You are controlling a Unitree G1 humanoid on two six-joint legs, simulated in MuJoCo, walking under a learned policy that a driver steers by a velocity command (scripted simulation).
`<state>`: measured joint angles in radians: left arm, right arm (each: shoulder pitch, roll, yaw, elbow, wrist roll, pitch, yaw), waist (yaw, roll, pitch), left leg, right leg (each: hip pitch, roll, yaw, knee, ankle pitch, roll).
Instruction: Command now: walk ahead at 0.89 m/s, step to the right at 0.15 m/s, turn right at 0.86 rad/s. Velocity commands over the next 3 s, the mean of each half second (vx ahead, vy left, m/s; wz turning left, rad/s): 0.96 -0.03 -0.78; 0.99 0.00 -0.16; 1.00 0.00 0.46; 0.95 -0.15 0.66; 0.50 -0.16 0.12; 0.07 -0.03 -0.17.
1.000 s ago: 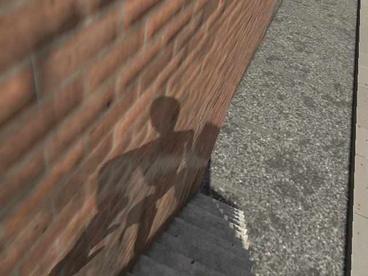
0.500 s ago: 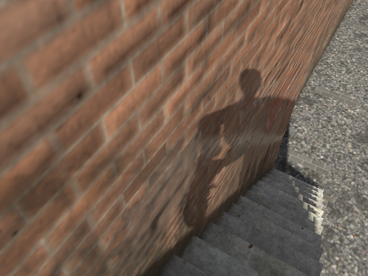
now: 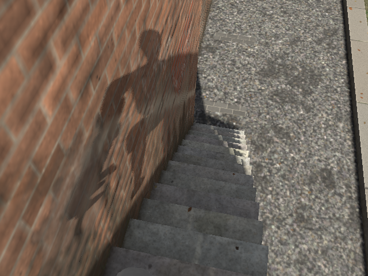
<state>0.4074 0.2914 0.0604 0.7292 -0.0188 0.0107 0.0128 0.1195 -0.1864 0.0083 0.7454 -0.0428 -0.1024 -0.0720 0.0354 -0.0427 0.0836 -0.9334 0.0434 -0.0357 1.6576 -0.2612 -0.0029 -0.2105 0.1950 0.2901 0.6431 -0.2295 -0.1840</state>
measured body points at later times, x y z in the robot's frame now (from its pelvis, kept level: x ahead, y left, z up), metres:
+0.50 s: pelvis +0.20 +0.09 -0.27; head +0.20 +0.10 +0.18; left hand +0.38 +0.24 -0.39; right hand +0.06 -0.15 -0.39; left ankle +0.19 +0.19 -0.96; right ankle +0.19 -0.08 -0.78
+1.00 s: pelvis +0.35 -0.06 -0.46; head +0.36 -0.07 -0.01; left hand +0.51 +0.12 -0.59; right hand +0.35 -0.38 -0.56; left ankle +0.39 +0.12 -0.93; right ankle +0.35 -0.19 -1.17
